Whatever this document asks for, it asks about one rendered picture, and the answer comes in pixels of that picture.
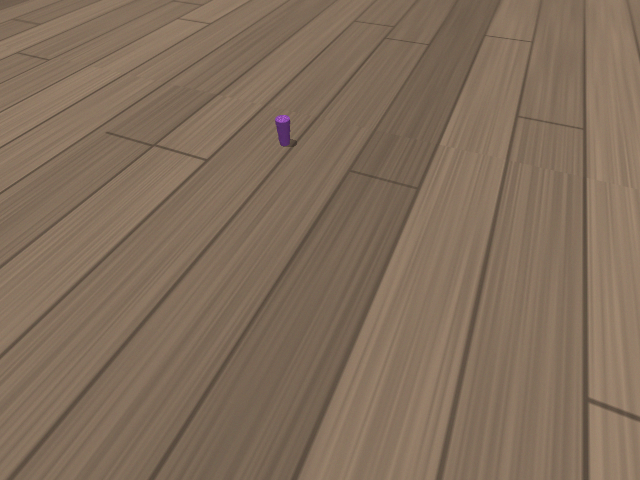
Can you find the cup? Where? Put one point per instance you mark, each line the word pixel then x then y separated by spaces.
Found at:
pixel 283 129

